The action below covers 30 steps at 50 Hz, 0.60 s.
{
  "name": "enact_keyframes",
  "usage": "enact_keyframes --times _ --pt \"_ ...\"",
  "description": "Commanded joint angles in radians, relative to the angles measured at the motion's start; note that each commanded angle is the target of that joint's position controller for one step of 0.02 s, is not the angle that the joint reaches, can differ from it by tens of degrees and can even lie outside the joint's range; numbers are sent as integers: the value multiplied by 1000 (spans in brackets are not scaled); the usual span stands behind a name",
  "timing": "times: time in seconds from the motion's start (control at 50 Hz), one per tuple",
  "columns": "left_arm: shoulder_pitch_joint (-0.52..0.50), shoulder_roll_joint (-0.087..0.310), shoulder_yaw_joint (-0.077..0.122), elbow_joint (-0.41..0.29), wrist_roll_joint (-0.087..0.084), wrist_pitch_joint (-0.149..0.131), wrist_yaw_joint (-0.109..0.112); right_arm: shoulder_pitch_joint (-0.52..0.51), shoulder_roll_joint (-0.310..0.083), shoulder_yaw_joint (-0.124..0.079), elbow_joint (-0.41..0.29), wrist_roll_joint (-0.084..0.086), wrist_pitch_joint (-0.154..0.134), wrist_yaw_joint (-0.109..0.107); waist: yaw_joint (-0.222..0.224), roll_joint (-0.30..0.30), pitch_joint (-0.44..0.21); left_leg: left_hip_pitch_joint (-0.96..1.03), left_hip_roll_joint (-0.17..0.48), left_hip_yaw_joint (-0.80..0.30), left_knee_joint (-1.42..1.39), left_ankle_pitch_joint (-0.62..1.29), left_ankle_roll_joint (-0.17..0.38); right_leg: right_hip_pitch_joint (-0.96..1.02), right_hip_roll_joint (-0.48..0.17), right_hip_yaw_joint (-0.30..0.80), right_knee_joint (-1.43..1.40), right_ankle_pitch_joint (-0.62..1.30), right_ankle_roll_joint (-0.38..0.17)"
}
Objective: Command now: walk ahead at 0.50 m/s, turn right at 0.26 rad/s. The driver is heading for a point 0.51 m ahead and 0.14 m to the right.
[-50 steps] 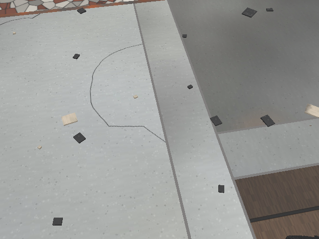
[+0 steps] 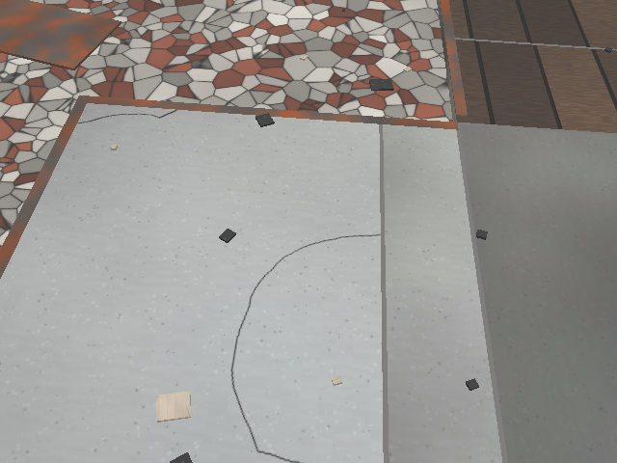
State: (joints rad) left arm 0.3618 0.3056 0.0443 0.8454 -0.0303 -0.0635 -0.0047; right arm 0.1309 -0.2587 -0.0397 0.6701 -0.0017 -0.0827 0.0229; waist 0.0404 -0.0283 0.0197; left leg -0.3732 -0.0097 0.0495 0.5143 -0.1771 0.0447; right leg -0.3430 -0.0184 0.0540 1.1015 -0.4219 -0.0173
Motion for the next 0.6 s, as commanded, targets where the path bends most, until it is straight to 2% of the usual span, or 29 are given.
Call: enact_keyframes --times 0.02,0.06,0.1,0.14,0.22,0.28,0.32,0.34,0.38,0.4,0.42,0.44,0.46,0.48,0.5,0.52,0.54,0.56,0.58,0.6 --pt "-43 104 34 -88 2 -8 3 104 -97 -34 -1 -11 -16 -2 -58 136 -53 313 269 -305 -305 33 152 -329 -106 57 62 128 6" --pt "-20 63 31 -80 -1 15 3 85 -95 -39 18 -12 -33 -2 -31 130 -37 243 262 -218 -352 125 158 -287 -111 55 43 169 21" --pt "-53 51 32 -94 3 28 5 86 -112 -47 41 -16 -41 -8 -26 102 -9 228 262 -144 -377 198 159 -326 -111 69 0 237 34" --pt "-96 43 32 -110 6 28 2 99 -123 -51 62 -19 -40 -16 -35 86 8 252 257 -78 -384 250 154 -366 -106 78 -89 332 41" --pt "-217 19 19 -148 10 19 -22 120 -152 -57 90 -11 -30 -29 -78 69 42 277 237 43 -398 271 123 -332 -92 5 -316 502 25" --pt "-317 7 11 -199 10 19 -40 179 -175 -64 124 1 -12 -34 -117 54 76 374 270 79 -376 299 116 -366 -85 -35 -414 487 1" --pt "-356 13 12 -231 10 20 -52 201 -187 -70 141 10 5 -35 -122 60 83 452 292 98 -333 369 105 -386 -74 -64 -452 420 -21" --pt "-360 19 15 -243 9 20 -58 199 -195 -72 144 14 13 -37 -113 69 76 478 298 112 -298 456 95 -369 -60 -84 -465 374 -36" --pt "-316 49 31 -253 10 26 -63 180 -225 -80 139 19 28 -45 -69 110 19 506 296 142 -168 791 72 -252 4 -147 -465 269 -75" --pt "-234 78 48 -240 9 29 -62 171 -238 -83 136 21 37 -50 -19 124 -34 499 288 154 -42 928 60 -142 44 -171 -466 226 -100" --pt "-87 123 76 -206 7 31 -53 151 -240 -82 131 25 42 -55 66 109 -109 424 256 177 154 924 32 72 84 -173 -530 274 -135" --pt "74 203 111 -169 7 42 -31 160 -211 -68 115 11 34 -58 135 22 -200 189 212 176 446 642 -11 383 4 -6 -565 302 -190" --pt "42 305 123 -175 -2 36 -24 263 -56 -19 63 -24 5 -37 4 -239 -278 -282 -3 94 802 -352 -75 720 -256 560 -639 166 -381" --pt "79 223 98 -201 6 22 -26 162 -128 -27 56 8 -36 -20 82 -117 -397 -392 -19 -138 903 -417 -59 771 -315 773 -778 63 -410" --pt "44 172 83 -194 15 10 -27 59 -172 -39 20 45 -57 -12 94 -75 -253 -462 30 -150 879 -321 -35 676 -286 625 -804 126 -354" --pt "-17 150 75 -199 12 4 -26 43 -159 -34 14 37 -67 -16 46 2 -161 -432 73 -144 786 -233 -24 526 -243 506 -806 216 -318" --pt "-100 114 63 -215 18 3 -24 48 -163 -39 31 12 -64 -24 -1 30 -91 -366 103 -130 706 -194 -35 379 -212 397 -809 418 -292" --pt "-145 91 54 -235 34 1 -19 75 -174 -47 41 2 -51 -25 -37 9 -76 -282 124 -131 676 -172 -47 278 -195 324 -814 613 -284" --pt "-162 87 52 -241 37 1 -16 98 -171 -49 46 -3 -35 -26 -57 11 -74 -231 126 -124 649 -171 -63 220 -182 280 -820 743 -281" --pt "-166 95 52 -233 35 -2 -12 119 -150 -46 54 -8 -21 -28 -71 16 -72 -201 122 -107 608 -163 -81 171 -173 227 -821 856 -279"
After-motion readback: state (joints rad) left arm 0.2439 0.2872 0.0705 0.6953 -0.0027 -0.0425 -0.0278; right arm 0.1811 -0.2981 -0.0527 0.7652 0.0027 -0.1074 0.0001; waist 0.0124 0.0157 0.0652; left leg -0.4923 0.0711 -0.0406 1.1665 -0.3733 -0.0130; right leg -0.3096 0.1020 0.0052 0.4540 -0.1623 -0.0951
